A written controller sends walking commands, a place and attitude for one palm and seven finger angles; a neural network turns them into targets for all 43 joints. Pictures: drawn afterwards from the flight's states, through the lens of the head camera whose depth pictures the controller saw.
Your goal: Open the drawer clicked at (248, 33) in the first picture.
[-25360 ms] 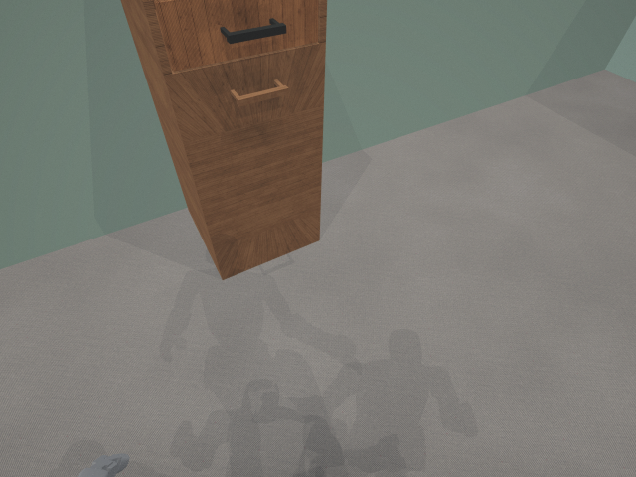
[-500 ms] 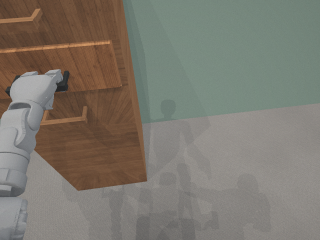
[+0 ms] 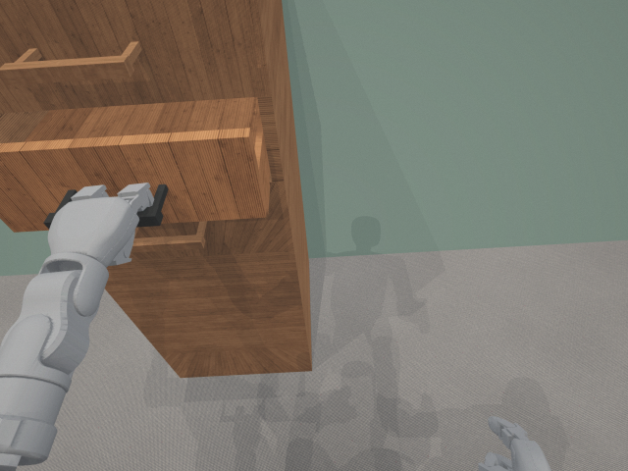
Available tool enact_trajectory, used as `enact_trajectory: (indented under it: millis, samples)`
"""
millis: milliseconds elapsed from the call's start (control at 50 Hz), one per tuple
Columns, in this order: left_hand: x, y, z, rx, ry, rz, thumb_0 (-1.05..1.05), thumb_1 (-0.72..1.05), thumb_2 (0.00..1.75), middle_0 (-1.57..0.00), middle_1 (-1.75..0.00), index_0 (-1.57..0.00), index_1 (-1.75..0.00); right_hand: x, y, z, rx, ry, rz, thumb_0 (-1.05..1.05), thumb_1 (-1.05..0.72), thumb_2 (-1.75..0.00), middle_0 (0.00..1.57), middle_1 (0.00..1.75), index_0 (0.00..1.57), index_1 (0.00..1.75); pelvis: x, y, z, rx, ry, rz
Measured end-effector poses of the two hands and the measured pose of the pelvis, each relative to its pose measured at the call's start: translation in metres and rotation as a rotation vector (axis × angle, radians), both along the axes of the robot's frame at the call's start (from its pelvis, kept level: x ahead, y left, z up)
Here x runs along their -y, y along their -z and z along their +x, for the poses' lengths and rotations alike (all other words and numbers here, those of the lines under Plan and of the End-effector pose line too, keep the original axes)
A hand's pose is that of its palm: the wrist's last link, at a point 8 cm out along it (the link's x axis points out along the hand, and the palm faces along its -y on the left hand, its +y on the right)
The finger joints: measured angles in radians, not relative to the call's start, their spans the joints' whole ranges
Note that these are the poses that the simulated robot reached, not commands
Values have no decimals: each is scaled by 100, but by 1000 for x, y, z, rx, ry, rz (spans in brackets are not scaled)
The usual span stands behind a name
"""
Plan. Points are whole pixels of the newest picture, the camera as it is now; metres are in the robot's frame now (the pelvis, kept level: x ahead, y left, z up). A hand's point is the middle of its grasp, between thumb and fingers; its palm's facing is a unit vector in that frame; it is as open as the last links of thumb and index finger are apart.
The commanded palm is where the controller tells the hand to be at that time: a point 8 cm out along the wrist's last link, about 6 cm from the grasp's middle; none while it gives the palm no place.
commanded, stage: pull the drawer open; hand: left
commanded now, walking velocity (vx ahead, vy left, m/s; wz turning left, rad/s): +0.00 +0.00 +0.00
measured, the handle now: (110, 207) +0.40 +0.30 +0.14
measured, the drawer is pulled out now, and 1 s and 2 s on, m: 0.09 0.20 0.30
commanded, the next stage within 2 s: none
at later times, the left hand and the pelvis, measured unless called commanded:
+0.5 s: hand (108, 281) +0.30 +0.27 +0.11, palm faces +0.02 -0.04 -1.00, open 5.3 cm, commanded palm +0.26 +0.28 +0.18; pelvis -0.01 -0.01 +0.00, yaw +0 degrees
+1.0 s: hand (85, 337) +0.23 +0.26 +0.11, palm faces +0.04 -0.06 -1.00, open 5.3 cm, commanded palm +0.19 +0.28 +0.18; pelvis -0.01 +0.00 +0.01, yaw +0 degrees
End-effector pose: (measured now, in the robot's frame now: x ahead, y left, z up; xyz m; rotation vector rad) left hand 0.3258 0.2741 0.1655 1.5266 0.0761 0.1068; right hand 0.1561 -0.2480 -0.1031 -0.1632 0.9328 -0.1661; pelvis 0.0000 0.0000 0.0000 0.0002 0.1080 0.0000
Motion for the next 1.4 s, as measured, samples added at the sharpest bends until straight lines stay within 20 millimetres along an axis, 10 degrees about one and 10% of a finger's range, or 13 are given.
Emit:
enact_trajectory:
  millis: [520,1000,1400]
  samples:
    - [4,0,-47,1,5,-2,0,77,83,-33,-135,-40,-135,5,-2,-7,36,-12,-10,1,-91,-90,20,30,20,30,7,-3,-10,47,8,7]
    - [10,0,-116,15,9,-19,0,76,82,-34,-135,-42,-132,-29,-23,39,174,-128,32,1,-91,-90,20,30,20,30,4,-5,-11,87,-2,5]
    - [15,0,-167,21,9,-21,0,75,83,-34,-135,-43,-131,-25,-18,24,161,-143,24,1,-91,-90,20,30,20,30,6,-5,-22,112,-7,2]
